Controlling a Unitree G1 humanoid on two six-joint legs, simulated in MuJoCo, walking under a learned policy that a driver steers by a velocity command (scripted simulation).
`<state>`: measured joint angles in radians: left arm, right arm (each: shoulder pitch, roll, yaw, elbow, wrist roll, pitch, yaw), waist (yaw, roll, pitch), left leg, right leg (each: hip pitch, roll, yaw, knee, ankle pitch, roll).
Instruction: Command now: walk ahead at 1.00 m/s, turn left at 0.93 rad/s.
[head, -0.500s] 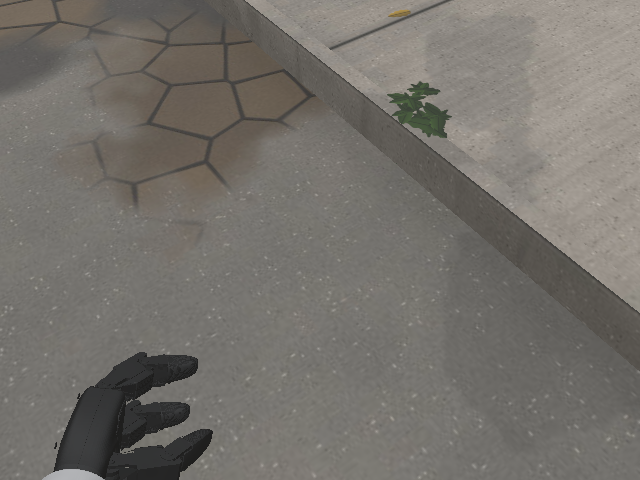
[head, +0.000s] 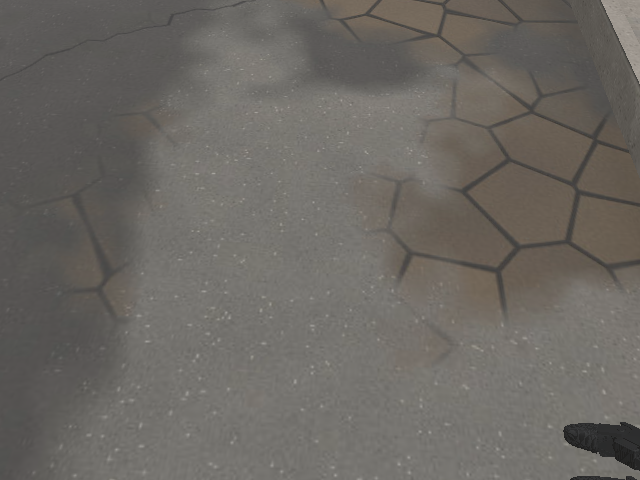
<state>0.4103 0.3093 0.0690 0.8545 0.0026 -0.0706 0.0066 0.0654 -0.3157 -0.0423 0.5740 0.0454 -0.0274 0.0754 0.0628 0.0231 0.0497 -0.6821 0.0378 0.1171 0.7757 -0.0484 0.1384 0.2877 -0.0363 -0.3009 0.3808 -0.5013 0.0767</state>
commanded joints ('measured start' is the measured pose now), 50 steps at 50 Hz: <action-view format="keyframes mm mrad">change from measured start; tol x32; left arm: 1 -183 204 39 -133 -12 -18 4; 18 -531 70 -1 -374 -31 -74 -21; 24 85 288 69 -213 15 -68 -26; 50 -111 32 -19 -199 -42 -5 5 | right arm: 1 555 -254 -120 98 14 26 -30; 9 218 -109 -51 6 -35 -68 -43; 24 531 110 9 48 16 -41 -69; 40 -160 -22 18 -70 -33 -115 -28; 46 413 -273 -81 45 -52 -91 -62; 50 251 -36 -32 95 -63 -80 -67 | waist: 1 -360 -22 -182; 2 -138 373 -179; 6 -81 -133 -83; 22 68 120 -188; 24 -28 -575 -494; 28 38 -39 -62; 42 -38 -110 30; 46 -185 362 -530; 50 -153 49 -56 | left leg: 1 919 -78 -74 -53 -57 106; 3 1155 225 -1005 -446 -610 351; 11 317 6 -538 -581 -184 195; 18 344 -32 -540 -481 -268 70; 22 520 -20 -504 -56 212 -4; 25 -138 -67 -318 722 -403 -72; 35 -17 59 -222 90 -117 -108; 44 750 -23 -159 -217 -48 -90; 46 1278 415 -932 -400 -680 104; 50 774 276 -529 -522 -334 32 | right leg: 1 -600 -107 86 827 969 -98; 2 -997 105 204 1257 -56 -56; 17 -611 52 393 166 668 6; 22 -327 15 376 166 452 -62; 25 150 -352 1310 -139 -473 -279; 29 -314 -169 800 -141 77 -254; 39 -619 -130 628 -272 296 -290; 44 -591 -61 551 214 749 -184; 46 -1051 60 458 911 1 -124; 50 -1159 -98 402 989 204 -126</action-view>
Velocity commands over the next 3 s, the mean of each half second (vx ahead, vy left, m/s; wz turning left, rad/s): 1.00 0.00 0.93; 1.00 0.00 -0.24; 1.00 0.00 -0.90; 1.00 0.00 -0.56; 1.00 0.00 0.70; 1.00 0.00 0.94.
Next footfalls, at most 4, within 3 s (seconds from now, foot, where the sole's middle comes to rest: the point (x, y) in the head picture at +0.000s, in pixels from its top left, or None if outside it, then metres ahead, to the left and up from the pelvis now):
0.02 left None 0.22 0.05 -0.73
0.46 right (365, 390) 0.66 -0.05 -0.73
0.90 left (190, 308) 0.83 0.37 -0.73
1.32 right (282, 175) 1.30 0.20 -0.73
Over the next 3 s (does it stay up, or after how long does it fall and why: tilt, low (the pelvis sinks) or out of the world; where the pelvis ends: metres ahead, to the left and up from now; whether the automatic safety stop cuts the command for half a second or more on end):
stays up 2.50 0.07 0.03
